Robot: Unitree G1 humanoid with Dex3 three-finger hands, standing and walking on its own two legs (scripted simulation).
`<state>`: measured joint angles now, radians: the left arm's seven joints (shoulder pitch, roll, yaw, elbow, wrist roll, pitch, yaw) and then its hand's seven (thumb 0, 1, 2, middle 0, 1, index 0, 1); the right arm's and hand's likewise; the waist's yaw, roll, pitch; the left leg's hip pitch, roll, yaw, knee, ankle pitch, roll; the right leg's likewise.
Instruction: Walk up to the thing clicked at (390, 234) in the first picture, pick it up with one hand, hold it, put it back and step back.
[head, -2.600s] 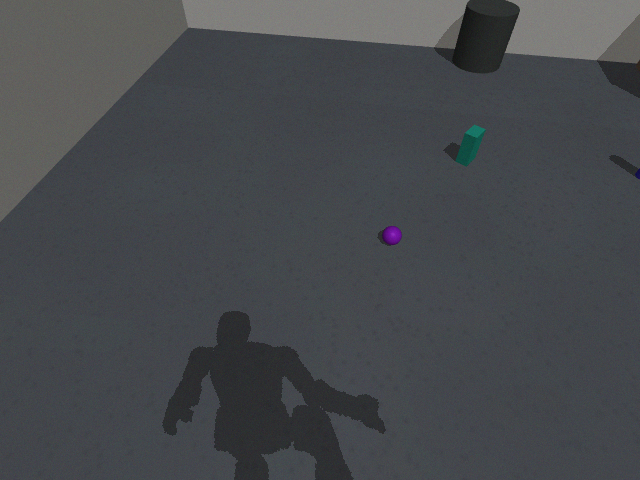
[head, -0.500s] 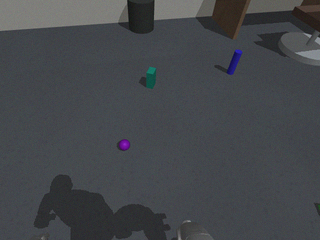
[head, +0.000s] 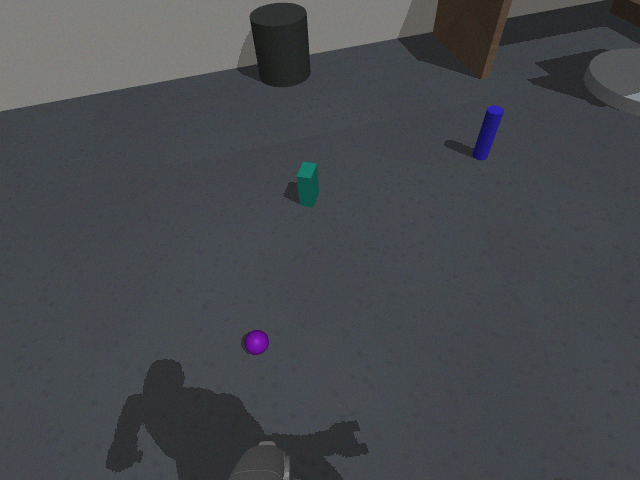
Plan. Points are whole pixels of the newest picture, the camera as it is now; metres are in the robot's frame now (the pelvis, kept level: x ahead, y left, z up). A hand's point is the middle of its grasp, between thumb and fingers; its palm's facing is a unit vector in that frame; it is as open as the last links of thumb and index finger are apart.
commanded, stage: walk up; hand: left
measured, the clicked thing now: (256, 342) +0.61 +0.28 -0.73
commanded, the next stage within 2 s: none
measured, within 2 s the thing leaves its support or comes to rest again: neither
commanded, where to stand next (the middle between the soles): +0.19 +0.04 m, yaw +0 degrees
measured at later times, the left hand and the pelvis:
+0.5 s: hand (132, 443) +0.19 +0.31 -0.16, palm faces -0.06 -0.91 -0.40, open 7.4 cm; pelvis +0.11 +0.04 -0.02, yaw -1 degrees
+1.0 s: hand (160, 412) +0.23 +0.28 -0.15, palm faces -0.02 -0.95 -0.31, open 7.4 cm; pelvis +0.11 +0.04 +0.00, yaw -1 degrees
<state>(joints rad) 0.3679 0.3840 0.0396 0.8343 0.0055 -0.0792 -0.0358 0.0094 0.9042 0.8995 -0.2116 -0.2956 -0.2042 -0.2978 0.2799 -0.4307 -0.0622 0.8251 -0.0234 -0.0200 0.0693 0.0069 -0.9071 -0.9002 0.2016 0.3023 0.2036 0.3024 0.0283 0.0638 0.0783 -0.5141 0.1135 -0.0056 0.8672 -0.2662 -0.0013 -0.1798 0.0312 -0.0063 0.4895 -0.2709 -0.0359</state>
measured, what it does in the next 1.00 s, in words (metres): walks ahead: left foot, then right foot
